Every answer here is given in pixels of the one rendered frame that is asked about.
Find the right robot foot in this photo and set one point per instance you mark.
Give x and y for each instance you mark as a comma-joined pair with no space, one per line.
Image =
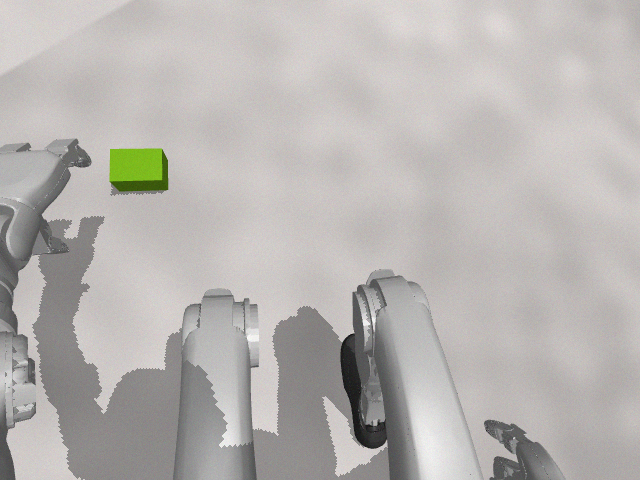
367,435

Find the right robot hand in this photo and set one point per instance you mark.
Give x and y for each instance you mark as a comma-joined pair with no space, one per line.
534,462

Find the small box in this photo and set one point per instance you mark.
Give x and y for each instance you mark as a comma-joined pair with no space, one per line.
138,169

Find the left robot arm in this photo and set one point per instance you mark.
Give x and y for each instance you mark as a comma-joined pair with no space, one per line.
19,227

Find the left robot hand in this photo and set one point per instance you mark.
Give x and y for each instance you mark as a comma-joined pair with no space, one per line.
36,178

